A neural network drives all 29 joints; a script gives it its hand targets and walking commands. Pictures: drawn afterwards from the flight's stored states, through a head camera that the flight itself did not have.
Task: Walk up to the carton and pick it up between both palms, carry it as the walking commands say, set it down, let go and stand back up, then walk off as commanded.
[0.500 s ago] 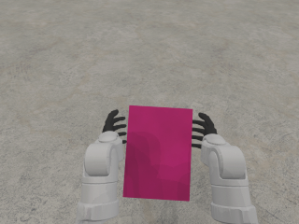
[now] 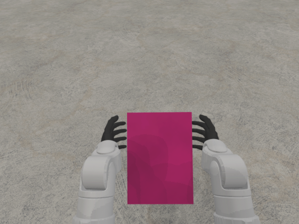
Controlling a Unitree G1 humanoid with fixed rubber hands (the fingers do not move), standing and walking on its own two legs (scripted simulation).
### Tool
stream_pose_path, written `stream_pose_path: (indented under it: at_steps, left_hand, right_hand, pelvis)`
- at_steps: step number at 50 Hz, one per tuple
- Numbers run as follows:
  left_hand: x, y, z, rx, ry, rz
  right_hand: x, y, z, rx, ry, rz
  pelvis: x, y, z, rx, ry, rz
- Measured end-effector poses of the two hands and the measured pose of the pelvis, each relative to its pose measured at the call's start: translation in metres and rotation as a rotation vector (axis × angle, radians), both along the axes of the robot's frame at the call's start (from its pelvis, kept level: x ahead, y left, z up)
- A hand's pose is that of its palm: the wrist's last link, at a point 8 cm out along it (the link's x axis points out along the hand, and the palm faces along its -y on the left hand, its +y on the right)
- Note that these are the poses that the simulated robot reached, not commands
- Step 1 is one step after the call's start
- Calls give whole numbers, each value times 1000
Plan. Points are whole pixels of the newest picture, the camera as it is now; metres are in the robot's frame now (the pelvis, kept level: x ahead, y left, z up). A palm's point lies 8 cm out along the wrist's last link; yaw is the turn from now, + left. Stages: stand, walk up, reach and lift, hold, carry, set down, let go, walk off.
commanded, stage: carry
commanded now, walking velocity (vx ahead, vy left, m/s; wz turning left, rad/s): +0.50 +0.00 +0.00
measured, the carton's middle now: (157, 149) +0.35 -0.01 -0.02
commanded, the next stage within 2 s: none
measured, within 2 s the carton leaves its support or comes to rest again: neither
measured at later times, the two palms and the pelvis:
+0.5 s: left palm (111, 89) +0.55 +0.15 +0.07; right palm (181, 88) +0.54 -0.10 +0.07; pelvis +0.24 +0.02 -0.01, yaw +1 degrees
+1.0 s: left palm (107, 40) +0.89 +0.21 +0.08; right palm (158, 39) +0.88 -0.04 +0.08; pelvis +0.59 +0.09 +0.00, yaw -2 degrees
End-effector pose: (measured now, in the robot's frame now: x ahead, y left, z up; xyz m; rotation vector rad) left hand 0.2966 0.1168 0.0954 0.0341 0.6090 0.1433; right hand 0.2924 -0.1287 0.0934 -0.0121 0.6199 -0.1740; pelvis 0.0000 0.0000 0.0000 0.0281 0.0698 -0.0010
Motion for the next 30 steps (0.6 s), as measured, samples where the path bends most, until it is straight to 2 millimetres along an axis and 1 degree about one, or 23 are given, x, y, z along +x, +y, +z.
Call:
stream_pose_path:
  at_steps: [4,7,10,15,18,21,24,28,30]
  left_hand:
    - [24,14,7,9,29,18]
    - [49,15,9,1,51,20]
    - [79,13,8,13,70,17]
    - [130,15,-5,-1,108,33]
    - [162,22,-16,2,124,26]
    - [197,28,-24,16,143,22]
    - [235,30,-27,-22,133,35]
    - [288,34,-32,-47,108,88]
    - [312,36,-28,-40,124,87]
  right_hand:
    - [23,15,10,-36,26,39]
    - [51,17,9,-69,53,34]
    - [83,16,2,-70,78,18]
    - [134,19,-9,-72,121,15]
    - [165,27,-16,-49,135,-6]
    - [195,31,-25,-12,149,-12]
    - [230,33,-27,-18,145,-2]
    - [292,35,-29,-25,121,52]
    - [320,37,-31,-19,142,57]
  pelvis:
    - [40,7,-1,-16,7,-26]
    - [68,8,-2,-28,16,-18]
    - [95,8,-6,-45,28,-4]
    - [139,10,-7,-16,53,21]
    - [164,20,-9,-34,57,18]
    - [195,28,-7,-73,52,8]
    - [229,25,-5,-88,51,24]
    - [285,15,-10,-53,35,54]
    - [313,16,-3,-38,35,63]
